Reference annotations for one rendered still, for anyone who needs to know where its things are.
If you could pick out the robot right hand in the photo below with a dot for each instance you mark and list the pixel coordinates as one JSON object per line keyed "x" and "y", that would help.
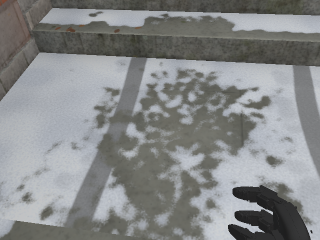
{"x": 285, "y": 223}

